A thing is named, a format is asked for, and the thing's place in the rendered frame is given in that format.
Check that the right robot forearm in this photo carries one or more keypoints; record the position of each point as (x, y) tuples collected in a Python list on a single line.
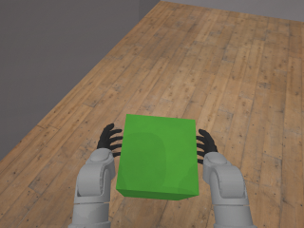
[(228, 192)]

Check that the robot left hand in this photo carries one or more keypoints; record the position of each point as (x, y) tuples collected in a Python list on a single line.
[(105, 140)]

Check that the carton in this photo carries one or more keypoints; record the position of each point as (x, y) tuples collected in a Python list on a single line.
[(159, 158)]

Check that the robot right hand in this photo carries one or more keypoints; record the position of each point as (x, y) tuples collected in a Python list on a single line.
[(208, 146)]

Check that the left robot forearm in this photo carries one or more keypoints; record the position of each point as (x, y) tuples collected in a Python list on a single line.
[(92, 191)]

